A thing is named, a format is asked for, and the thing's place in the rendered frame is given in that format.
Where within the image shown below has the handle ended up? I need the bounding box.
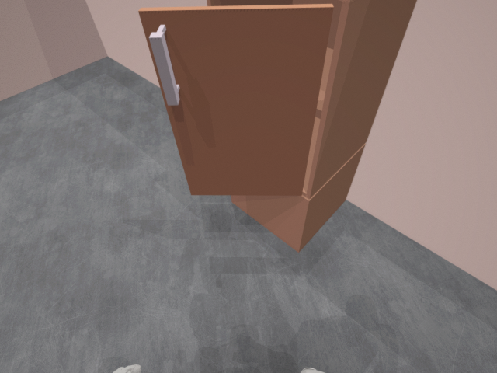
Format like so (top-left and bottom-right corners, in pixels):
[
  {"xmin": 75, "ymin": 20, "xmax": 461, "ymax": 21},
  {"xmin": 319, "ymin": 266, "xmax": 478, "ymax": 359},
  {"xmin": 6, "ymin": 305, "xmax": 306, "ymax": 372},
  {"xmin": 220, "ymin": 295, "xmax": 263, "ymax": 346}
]
[{"xmin": 149, "ymin": 25, "xmax": 180, "ymax": 106}]

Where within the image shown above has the cupboard door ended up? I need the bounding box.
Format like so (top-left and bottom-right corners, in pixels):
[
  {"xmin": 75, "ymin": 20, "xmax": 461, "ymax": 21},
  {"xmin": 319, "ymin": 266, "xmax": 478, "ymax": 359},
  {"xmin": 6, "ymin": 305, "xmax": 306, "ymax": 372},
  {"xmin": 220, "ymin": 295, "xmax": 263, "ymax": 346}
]
[{"xmin": 138, "ymin": 4, "xmax": 334, "ymax": 196}]

